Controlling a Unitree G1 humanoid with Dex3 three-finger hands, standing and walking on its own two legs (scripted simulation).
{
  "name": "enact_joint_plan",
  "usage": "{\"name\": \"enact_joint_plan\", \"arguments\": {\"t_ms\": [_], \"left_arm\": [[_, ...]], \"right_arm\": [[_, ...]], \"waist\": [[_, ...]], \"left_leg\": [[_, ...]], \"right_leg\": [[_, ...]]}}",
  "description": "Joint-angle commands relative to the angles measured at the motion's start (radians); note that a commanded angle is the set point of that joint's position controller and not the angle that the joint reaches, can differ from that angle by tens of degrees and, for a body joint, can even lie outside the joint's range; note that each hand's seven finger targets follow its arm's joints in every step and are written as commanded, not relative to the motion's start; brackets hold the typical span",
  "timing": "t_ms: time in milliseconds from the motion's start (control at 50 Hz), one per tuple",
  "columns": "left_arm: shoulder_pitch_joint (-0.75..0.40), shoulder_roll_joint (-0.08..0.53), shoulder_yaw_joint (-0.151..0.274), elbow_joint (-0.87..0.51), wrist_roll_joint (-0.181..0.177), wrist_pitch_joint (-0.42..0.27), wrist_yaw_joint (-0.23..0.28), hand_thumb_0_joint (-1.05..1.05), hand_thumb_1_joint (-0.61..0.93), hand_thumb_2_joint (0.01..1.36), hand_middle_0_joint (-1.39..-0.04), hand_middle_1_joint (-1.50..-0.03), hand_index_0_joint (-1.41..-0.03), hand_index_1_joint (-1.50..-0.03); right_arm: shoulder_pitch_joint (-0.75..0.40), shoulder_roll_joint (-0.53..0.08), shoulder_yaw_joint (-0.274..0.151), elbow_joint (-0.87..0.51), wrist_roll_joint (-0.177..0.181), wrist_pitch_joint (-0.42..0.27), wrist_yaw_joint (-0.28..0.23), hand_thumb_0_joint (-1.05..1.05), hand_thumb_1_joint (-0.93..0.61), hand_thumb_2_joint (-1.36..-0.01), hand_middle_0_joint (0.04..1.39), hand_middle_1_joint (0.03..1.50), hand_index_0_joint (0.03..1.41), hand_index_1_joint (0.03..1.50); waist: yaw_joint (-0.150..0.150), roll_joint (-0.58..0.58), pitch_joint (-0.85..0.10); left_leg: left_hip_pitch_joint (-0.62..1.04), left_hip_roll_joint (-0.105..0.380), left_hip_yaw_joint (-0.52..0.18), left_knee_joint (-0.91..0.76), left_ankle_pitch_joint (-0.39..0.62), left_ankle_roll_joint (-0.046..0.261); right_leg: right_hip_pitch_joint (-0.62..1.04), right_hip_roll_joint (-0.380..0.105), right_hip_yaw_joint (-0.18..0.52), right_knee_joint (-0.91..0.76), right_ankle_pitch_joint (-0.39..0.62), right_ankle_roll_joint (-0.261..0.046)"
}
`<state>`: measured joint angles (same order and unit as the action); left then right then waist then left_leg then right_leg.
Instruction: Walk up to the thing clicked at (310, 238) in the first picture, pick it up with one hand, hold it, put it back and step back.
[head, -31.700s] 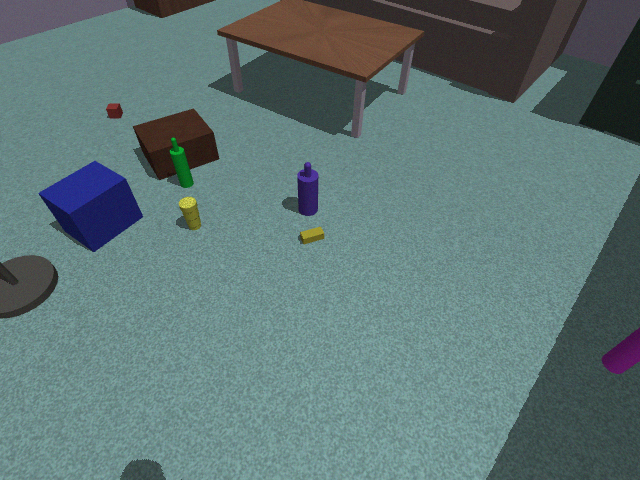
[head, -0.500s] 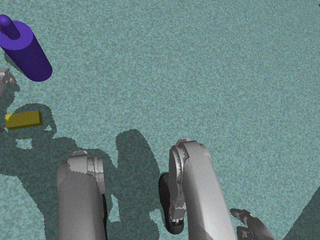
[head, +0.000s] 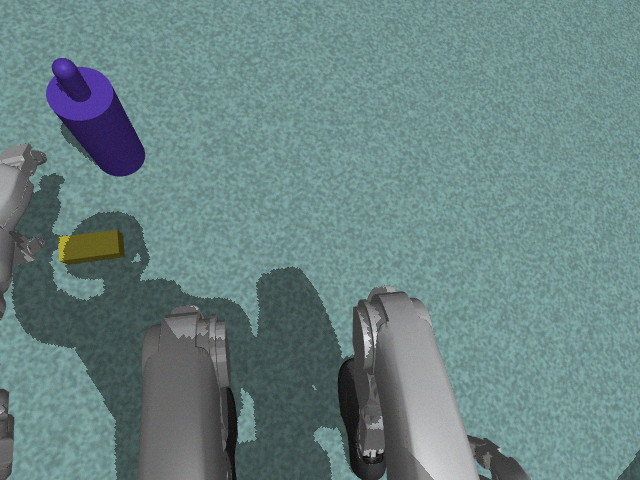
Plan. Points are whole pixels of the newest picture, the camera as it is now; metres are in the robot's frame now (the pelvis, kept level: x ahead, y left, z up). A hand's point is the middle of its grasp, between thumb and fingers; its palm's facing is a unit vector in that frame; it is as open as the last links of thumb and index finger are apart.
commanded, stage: home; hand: left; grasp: from above
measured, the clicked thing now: (92, 247) +0.45 +0.34 -0.35
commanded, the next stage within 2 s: none
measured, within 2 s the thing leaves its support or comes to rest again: neither
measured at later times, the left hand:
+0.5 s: hand out of the picture +0.26 +0.25 +0.09, palm faces -0.07 -0.87 -0.49, open 7.4 cm
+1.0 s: hand out of the picture +0.23 +0.19 +0.29, palm faces +0.17 -0.96 -0.20, open 7.4 cm
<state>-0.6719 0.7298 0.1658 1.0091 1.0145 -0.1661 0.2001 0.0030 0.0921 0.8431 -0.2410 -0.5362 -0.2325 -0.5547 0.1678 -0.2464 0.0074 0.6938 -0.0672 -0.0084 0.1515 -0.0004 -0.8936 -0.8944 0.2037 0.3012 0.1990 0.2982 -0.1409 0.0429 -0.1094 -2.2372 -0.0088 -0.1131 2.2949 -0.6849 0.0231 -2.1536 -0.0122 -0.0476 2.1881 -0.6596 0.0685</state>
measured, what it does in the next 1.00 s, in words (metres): rises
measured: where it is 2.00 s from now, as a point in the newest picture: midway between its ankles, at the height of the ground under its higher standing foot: (293, 454)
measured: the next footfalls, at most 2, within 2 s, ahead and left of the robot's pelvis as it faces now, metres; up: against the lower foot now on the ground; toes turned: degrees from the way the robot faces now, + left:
none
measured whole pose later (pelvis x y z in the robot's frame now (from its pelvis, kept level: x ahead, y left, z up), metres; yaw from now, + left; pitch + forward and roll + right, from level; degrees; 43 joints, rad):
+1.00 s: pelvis +0.08 +0.00 +0.34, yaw +7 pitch +12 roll -4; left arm 0.49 0.22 0.04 -0.15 -0.07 0.47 0.05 0.01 0.90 0.90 -0.20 -0.30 -0.21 -0.31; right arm 0.32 -0.22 0.05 0.51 0.03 -0.19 -0.19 0.01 -0.90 -0.90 0.20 0.30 0.20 0.30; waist -0.06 0.06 -0.18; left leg -0.77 0.04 -0.06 1.06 -0.50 -0.01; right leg -0.72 0.00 -0.05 0.97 -0.46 0.03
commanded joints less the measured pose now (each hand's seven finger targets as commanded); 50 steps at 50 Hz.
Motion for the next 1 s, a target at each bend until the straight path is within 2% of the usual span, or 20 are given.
{"name": "enact_joint_plan", "arguments": {"t_ms": [0,60,120,200,240,260,300,320,380,400,480,520,640,700,740,820,880,900,960,980], "left_arm": [[-0.015,0.212,0.046,-0.404,-0.246,0.078,-0.110,0.000,0.698,0.876,-0.198,-0.313,-0.197,-0.315],[0.103,0.136,0.021,-0.519,-0.359,0.108,-0.172,0.000,0.900,0.900,-0.200,-0.300,-0.200,-0.300],[0.177,0.096,0.040,-0.642,-0.448,0.122,-0.193,0.000,0.900,0.900,-0.200,-0.300,-0.200,-0.300],[0.273,0.034,0.046,-0.751,-0.540,0.156,-0.185,0.000,0.900,0.900,-0.200,-0.299,-0.200,-0.299],[0.349,-0.035,0.012,-0.785,-0.592,0.187,-0.186,0.000,0.900,0.900,-0.200,-0.300,-0.200,-0.300],[0.369,-0.027,0.030,-0.837,-0.616,0.203,-0.183,0.000,0.900,0.900,-0.200,-0.300,-0.200,-0.300],[0.425,-0.054,0.022,-0.879,-0.664,0.238,-0.181,0.000,0.899,0.901,-0.200,-0.301,-0.200,-0.301],[0.467,-0.096,-0.003,-0.899,-0.692,0.257,-0.184,0.000,0.901,0.905,-0.201,-0.304,-0.201,-0.304],[0.556,-0.116,0.010,-0.981,-0.778,0.312,-0.170,0.000,0.900,0.901,-0.200,-0.301,-0.200,-0.301],[0.593,-0.145,-0.009,-1.005,-0.800,0.330,-0.167,0.000,0.901,0.902,-0.200,-0.302,-0.200,-0.302],[0.694,-0.188,-0.008,-1.061,-0.892,0.396,-0.147,0.000,0.900,0.902,-0.200,-0.303,-0.200,-0.302],[0.730,-0.221,-0.023,-1.086,-0.921,0.425,-0.136,0.000,0.900,0.901,-0.200,-0.302,-0.200,-0.302],[0.878,-0.299,-0.014,-1.140,-1.013,0.494,-0.113,0.000,0.900,0.901,-0.200,-0.302,-0.200,-0.301],[0.937,-0.335,-0.025,-1.187,-1.047,0.523,-0.114,0.000,0.900,0.901,-0.200,-0.302,-0.200,-0.301],[0.985,-0.356,-0.034,-1.215,-1.066,0.544,-0.117,0.000,0.900,0.901,-0.200,-0.302,-0.200,-0.301],[1.080,-0.386,-0.044,-1.286,-1.082,0.573,-0.125,0.000,0.900,0.900,-0.200,-0.302,-0.200,-0.301],[1.152,-0.401,-0.057,-1.314,-1.081,0.591,-0.131,0.000,0.900,0.900,-0.200,-0.302,-0.200,-0.301],[1.154,-0.413,-0.074,-1.320,-1.079,0.593,-0.135,0.000,0.900,0.901,-0.200,-0.302,-0.200,-0.301],[1.168,-0.409,-0.068,-1.347,-1.076,0.598,-0.147,0.000,0.900,0.901,-0.200,-0.302,-0.200,-0.301],[1.184,-0.415,-0.078,-1.340,-1.072,0.600,-0.150,0.000,0.900,0.901,-0.200,-0.302,-0.200,-0.301]], "right_arm": [[0.138,-0.261,-0.102,-0.088,0.047,-0.005,-0.040,0.000,-0.899,-0.899,0.200,0.300,0.200,0.300],[0.087,-0.230,-0.095,-0.110,0.063,-0.009,-0.065,0.000,-0.900,-0.900,0.200,0.300,0.200,0.300],[0.049,-0.219,-0.096,-0.134,0.075,-0.016,-0.085,0.000,-0.900,-0.900,0.200,0.300,0.200,0.300],[0.007,-0.206,-0.100,-0.179,0.088,-0.027,-0.106,0.000,-0.900,-0.900,0.200,0.300,0.200,0.300],[-0.011,-0.198,-0.097,-0.200,0.093,-0.038,-0.115,0.000,-0.900,-0.900,0.200,0.300,0.200,0.300],[-0.021,-0.198,-0.098,-0.212,0.095,-0.044,-0.122,0.000,-0.900,-0.900,0.200,0.300,0.200,0.300],[-0.042,-0.197,-0.095,-0.227,0.101,-0.055,-0.136,0.000,-0.900,-0.900,0.200,0.300,0.200,0.300],[-0.053,-0.191,-0.093,-0.239,0.103,-0.062,-0.143,0.000,-0.900,-0.900,0.200,0.300,0.200,0.300],[-0.062,-0.175,-0.079,-0.261,0.108,-0.079,-0.166,0.000,-0.901,-0.899,0.200,0.299,0.200,0.299],[-0.064,-0.167,-0.075,-0.267,0.108,-0.085,-0.175,0.000,-0.901,-0.899,0.199,0.299,0.200,0.299],[-0.052,-0.147,-0.057,-0.279,0.113,-0.109,-0.208,0.000,-0.902,-0.899,0.199,0.299,0.199,0.299],[-0.033,-0.130,-0.047,-0.283,0.112,-0.122,-0.224,0.000,-0.902,-0.899,0.199,0.299,0.199,0.299],[0.013,-0.107,-0.018,-0.288,0.111,-0.169,-0.283,0.000,-0.902,-0.899,0.199,0.299,0.199,0.299],[0.041,-0.097,-0.011,-0.291,0.106,-0.189,-0.310,0.000,-0.902,-0.899,0.199,0.299,0.199,0.299],[0.051,-0.089,-0.003,-0.301,0.102,-0.201,-0.324,0.000,-0.902,-0.899,0.199,0.299,0.199,0.299],[0.075,-0.079,-0.005,-0.317,0.096,-0.221,-0.341,0.000,-0.902,-0.899,0.199,0.299,0.199,0.299],[0.077,-0.075,-0.004,-0.334,0.094,-0.234,-0.348,0.000,-0.902,-0.899,0.199,0.299,0.199,0.299],[0.076,-0.072,-0.006,-0.330,0.090,-0.238,-0.349,0.000,-0.902,-0.899,0.199,0.299,0.199,0.299],[0.071,-0.079,-0.010,-0.339,0.088,-0.250,-0.350,0.000,-0.902,-0.899,0.199,0.299,0.199,0.299],[0.073,-0.078,-0.014,-0.342,0.086,-0.253,-0.351,0.000,-0.902,-0.899,0.199,0.299,0.199,0.299]], "waist": [[0.038,0.134,-0.746],[0.048,0.090,-0.665],[0.069,0.130,-0.649],[0.089,0.147,-0.613],[0.074,0.137,-0.574],[0.088,0.131,-0.593],[0.085,0.139,-0.568],[0.075,0.129,-0.546],[0.071,0.107,-0.540],[0.065,0.100,-0.520],[0.064,0.085,-0.470],[0.055,0.083,-0.449],[0.074,0.074,-0.372],[0.071,0.077,-0.341],[0.077,0.062,-0.289],[0.092,0.070,-0.254],[0.099,0.035,-0.190],[0.088,0.027,-0.180],[0.099,0.019,-0.141],[0.090,-0.002,-0.140]], "left_leg": [[0.624,-0.010,0.033,-0.422,0.162,0.016],[0.635,-0.002,0.051,-0.465,0.174,0.021],[0.733,0.008,0.032,-0.541,0.184,0.009],[0.842,0.020,0.014,-0.665,0.137,-0.001],[0.875,0.021,0.009,-0.721,0.107,-0.002],[0.909,0.024,0.007,-0.749,0.089,-0.002],[0.957,0.024,-0.006,-0.806,0.051,-0.004],[0.983,0.025,-0.010,-0.833,0.044,-0.007],[1.040,0.017,0.000,-0.882,0.053,-0.003],[1.059,0.016,0.011,-0.903,0.065,-0.002],[1.155,0.016,0.004,-0.994,0.088,-0.004],[1.206,0.018,0.014,-1.034,0.133,-0.006],[1.361,0.022,-0.006,-1.190,0.199,-0.014],[1.439,0.023,0.017,-1.248,0.299,-0.018],[1.464,0.019,0.026,-1.292,0.307,-0.016],[1.552,0.018,0.044,-1.366,0.394,-0.024],[1.570,0.013,0.052,-1.398,0.396,-0.017],[1.577,0.011,0.054,-1.407,0.401,-0.017],[1.596,0.008,0.061,-1.437,0.377,-0.011],[1.599,0.006,0.064,-1.438,0.384,-0.009]], "right_leg": [[0.482,0.033,-0.058,-0.327,0.212,-0.091],[0.547,0.030,-0.038,-0.399,0.219,-0.090],[0.566,0.020,-0.031,-0.439,0.213,-0.097],[0.617,0.015,-0.027,-0.520,0.167,-0.098],[0.660,0.013,-0.025,-0.570,0.145,-0.096],[0.691,0.015,-0.023,-0.597,0.134,-0.095],[0.723,0.014,-0.018,-0.639,0.110,-0.092],[0.735,0.015,-0.017,-0.665,0.103,-0.091],[0.838,0.015,-0.005,-0.748,0.108,-0.088],[0.870,0.015,0.001,-0.783,0.113,-0.089],[0.980,0.016,0.010,-0.883,0.133,-0.087],[1.045,0.018,0.014,-0.942,0.169,-0.087],[1.220,0.022,0.008,-1.085,0.230,-0.083],[1.320,0.029,0.002,-1.160,0.305,-0.082],[1.372,0.031,-0.005,-1.218,0.315,-0.077],[1.467,0.039,-0.018,-1.289,0.374,-0.079],[1.504,0.042,-0.026,-1.344,0.377,-0.075],[1.514,0.044,-0.027,-1.357,0.379,-0.075],[1.534,0.042,-0.028,-1.393,0.355,-0.073],[1.538,0.043,-0.028,-1.400,0.361,-0.071]]}}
